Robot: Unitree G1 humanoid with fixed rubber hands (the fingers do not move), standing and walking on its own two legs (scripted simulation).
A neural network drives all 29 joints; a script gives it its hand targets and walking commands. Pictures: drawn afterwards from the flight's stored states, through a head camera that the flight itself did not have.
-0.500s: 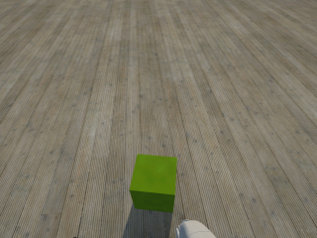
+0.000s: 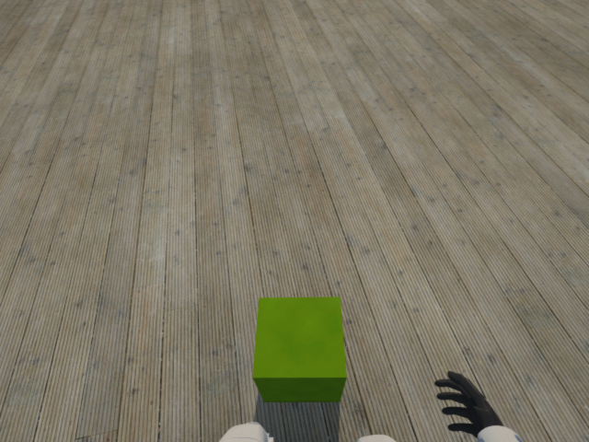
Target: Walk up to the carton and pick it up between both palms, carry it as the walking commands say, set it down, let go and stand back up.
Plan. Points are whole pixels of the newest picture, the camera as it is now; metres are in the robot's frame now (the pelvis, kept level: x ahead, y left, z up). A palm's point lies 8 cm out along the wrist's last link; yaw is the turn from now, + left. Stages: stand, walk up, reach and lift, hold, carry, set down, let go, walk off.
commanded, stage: walk up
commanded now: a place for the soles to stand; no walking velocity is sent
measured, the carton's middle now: (300, 351) +0.42 +0.04 -0.61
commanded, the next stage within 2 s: reach and lift in 1.34 s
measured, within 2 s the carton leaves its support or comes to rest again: neither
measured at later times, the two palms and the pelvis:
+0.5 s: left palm out of the picture +0.12 +0.26 -0.10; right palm out of the picture +0.07 -0.24 -0.10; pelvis +0.01 +0.02 +0.02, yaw -5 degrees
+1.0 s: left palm out of the picture +0.12 +0.27 -0.10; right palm out of the picture +0.04 -0.26 -0.10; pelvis -0.02 +0.02 +0.01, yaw -7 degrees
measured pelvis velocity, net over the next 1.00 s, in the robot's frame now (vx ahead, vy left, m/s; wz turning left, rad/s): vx -0.02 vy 0.02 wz -0.12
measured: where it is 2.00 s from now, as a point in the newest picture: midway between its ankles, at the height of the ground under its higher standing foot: outside the picture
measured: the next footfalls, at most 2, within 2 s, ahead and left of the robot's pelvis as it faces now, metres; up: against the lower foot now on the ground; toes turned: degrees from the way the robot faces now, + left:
none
